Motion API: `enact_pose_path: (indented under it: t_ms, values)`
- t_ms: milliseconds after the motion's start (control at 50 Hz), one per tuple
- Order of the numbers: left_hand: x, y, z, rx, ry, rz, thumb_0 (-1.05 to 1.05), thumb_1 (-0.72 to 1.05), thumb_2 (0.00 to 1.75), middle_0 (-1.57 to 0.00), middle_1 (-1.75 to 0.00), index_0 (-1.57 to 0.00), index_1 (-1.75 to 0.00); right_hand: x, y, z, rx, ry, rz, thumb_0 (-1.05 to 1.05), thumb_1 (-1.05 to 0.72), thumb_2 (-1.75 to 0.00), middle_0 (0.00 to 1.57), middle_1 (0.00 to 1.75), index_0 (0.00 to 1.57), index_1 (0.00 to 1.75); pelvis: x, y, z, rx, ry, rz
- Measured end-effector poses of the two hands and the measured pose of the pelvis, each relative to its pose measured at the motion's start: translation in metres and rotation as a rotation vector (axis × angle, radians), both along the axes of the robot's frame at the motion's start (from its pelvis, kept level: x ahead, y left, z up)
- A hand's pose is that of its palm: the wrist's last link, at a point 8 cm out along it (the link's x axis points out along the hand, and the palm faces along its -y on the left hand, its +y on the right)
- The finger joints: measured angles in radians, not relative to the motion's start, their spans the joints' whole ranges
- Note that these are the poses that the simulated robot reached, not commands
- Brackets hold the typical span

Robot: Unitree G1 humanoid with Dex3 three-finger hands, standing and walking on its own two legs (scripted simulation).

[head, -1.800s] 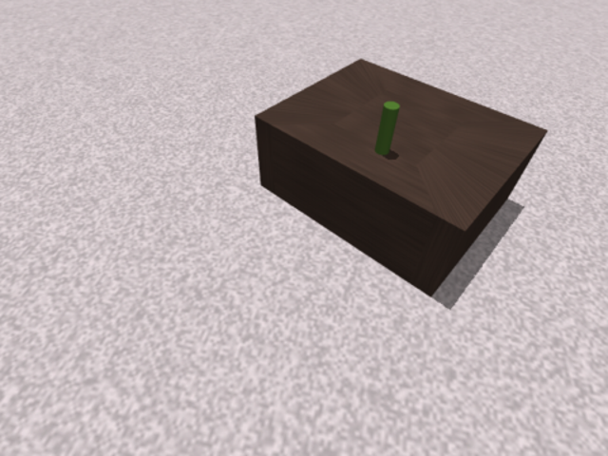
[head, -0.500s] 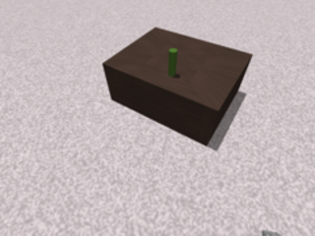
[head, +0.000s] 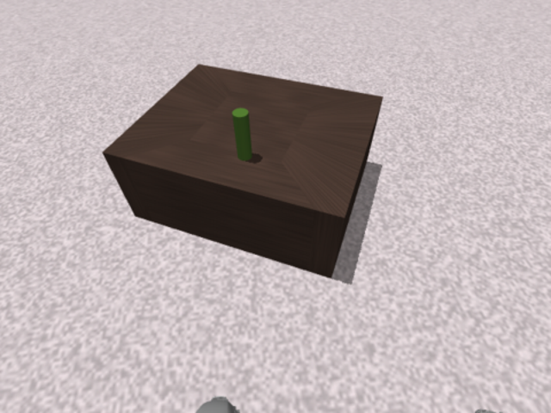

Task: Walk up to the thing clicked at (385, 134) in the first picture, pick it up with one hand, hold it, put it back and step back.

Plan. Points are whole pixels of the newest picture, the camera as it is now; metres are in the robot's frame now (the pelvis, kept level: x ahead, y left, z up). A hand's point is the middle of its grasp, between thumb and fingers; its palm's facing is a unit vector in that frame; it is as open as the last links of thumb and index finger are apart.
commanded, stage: walk up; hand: left
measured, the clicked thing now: (242, 135) +1.05 +0.14 -0.27
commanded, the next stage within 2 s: none
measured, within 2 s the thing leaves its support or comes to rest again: neither
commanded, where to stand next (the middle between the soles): +0.55 +0.17 m, yaw -21 degrees
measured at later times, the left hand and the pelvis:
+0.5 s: hand (110, 296) +0.35 +0.33 -0.11, palm faces -0.18 -0.86 -0.48, open 7.4 cm; pelvis +0.19 +0.07 -0.01, yaw -10 degrees
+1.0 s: hand (80, 236) +0.51 +0.46 -0.14, palm faces -0.34 -0.83 -0.45, open 7.4 cm; pelvis +0.37 +0.19 +0.00, yaw -18 degrees
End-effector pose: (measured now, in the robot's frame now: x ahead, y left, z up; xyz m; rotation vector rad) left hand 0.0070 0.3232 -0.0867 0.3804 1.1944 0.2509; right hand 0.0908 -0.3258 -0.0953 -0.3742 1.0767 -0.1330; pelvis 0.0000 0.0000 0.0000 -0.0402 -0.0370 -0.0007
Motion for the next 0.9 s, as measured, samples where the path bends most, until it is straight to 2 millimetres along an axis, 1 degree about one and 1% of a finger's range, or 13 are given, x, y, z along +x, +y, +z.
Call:
enact_pose_path:
  t_ms: [80, 140, 220, 280, 340, 400, 440, 480, 580, 680, 760, 820, 900]
  values:
    - [0.068, 0.038, -0.019, 0.022, -0.006, -0.068, 0.01, 0.9, 0.9, -0.21, -0.3, -0.21, -0.3, 0.019, 0.02, -0.001, -0.042, -0.039, -0.056, 0.01, -0.9, -0.9, 0.2, 0.3, 0.21, 0.3, 0.036, 0.03, -0.015, 0.034, -0.001, -0.03]
    - [0.123, 0.048, -0.016, 0.025, -0.027, -0.132, 0.01, 0.9, 0.9, -0.21, -0.3, -0.2, -0.3, 0.019, 0.037, 0.004, -0.029, -0.04, -0.127, 0.01, -0.9, -0.9, 0.2, 0.3, 0.21, 0.3, 0.057, 0.043, -0.009, 0.034, -0.003, -0.06]
    - [0.192, 0.051, 0.0, 0.004, -0.082, -0.204, 0.01, 0.91, 0.9, -0.21, -0.3, -0.2, -0.3, 0.016, 0.056, 0.011, -0.009, 0.01, -0.185, 0.0, -0.9, -0.9, 0.2, 0.3, 0.21, 0.3, 0.088, 0.053, 0.005, 0.043, 0.004, -0.093]
    - [0.237, 0.049, 0.011, 0.001, -0.103, -0.251, 0.01, 0.91, 0.9, -0.21, -0.3, -0.2, -0.3, 0.016, 0.065, 0.009, 0.004, 0.05, -0.211, 0.0, -0.9, -0.9, 0.2, 0.3, 0.21, 0.3, 0.112, 0.059, 0.009, 0.046, 0.01, -0.113]
    - [0.278, 0.042, 0.018, 0.009, -0.127, -0.293, 0.01, 0.91, 0.9, -0.21, -0.3, -0.2, -0.3, 0.019, 0.068, 0.001, 0.019, 0.087, -0.241, 0.0, -0.9, -0.9, 0.2, 0.3, 0.21, 0.3, 0.136, 0.062, 0.009, 0.046, 0.011, -0.132]
    - [0.314, 0.038, 0.017, 0.031, -0.171, -0.322, 0.01, 0.9, 0.9, -0.21, -0.3, -0.2, -0.3, 0.031, 0.068, -0.017, 0.036, 0.109, -0.267, 0.01, -0.9, -0.9, 0.2, 0.3, 0.21, 0.3, 0.161, 0.06, -0.003, 0.048, 0.004, -0.147]
    - [0.33, 0.039, 0.014, 0.049, -0.201, -0.317, 0.01, 0.9, 0.9, -0.21, -0.3, -0.2, -0.3, 0.046, 0.069, -0.029, 0.041, 0.12, -0.272, 0.01, -0.9, -0.9, 0.2, 0.3, 0.21, 0.3, 0.175, 0.06, -0.011, 0.03, -0.005, -0.158]
    - [0.338, 0.041, 0.015, 0.051, -0.206, -0.303, 0.01, 0.9, 0.9, -0.21, -0.3, -0.21, -0.3, 0.066, 0.073, -0.034, 0.049, 0.125, -0.266, 0.01, -0.9, -0.9, 0.2, 0.3, 0.21, 0.3, 0.188, 0.064, -0.011, 0.024, -0.011, -0.165]
    - [0.346, 0.061, 0.019, 0.061, -0.159, -0.279, 0.01, 0.9, 0.9, -0.21, -0.3, -0.21, -0.3, 0.125, 0.085, -0.029, 0.054, 0.062, -0.233, 0.01, -0.91, -0.9, 0.2, 0.3, 0.2, 0.3, 0.22, 0.081, -0.006, 0.019, -0.013, -0.186]
    - [0.356, 0.101, 0.012, 0.079, -0.085, -0.273, 0.01, 0.9, 0.9, -0.21, -0.3, -0.21, -0.3, 0.178, 0.1, -0.019, 0.026, 0.007, -0.223, 0.01, -0.91, -0.9, 0.2, 0.3, 0.2, 0.3, 0.255, 0.109, -0.009, 0.022, -0.007, -0.218]
    - [0.378, 0.145, -0.005, 0.095, -0.025, -0.274, 0.01, 0.9, 0.9, -0.21, -0.3, -0.21, -0.3, 0.214, 0.117, -0.012, -0.025, -0.03, -0.234, 0.01, -0.91, -0.9, 0.2, 0.3, 0.2, 0.3, 0.289, 0.141, -0.02, 0.02, 0.005, -0.238]
    - [0.406, 0.174, -0.022, 0.117, 0.021, -0.28, 0.01, 0.9, 0.9, -0.21, -0.3, -0.21, -0.3, 0.226, 0.134, -0.011, -0.062, -0.063, -0.263, 0.0, -0.91, -0.9, 0.2, 0.3, 0.2, 0.3, 0.311, 0.163, -0.03, 0.042, -0.005, -0.26]
    - [0.453, 0.182, -0.022, 0.093, 0.022, -0.313, 0.01, 0.9, 0.9, -0.21, -0.3, -0.21, -0.3, 0.222, 0.164, -0.004, -0.048, -0.021, -0.34, 0.0, -0.91, -0.9, 0.2, 0.3, 0.2, 0.3, 0.336, 0.178, -0.019, 0.036, -0.008, -0.287]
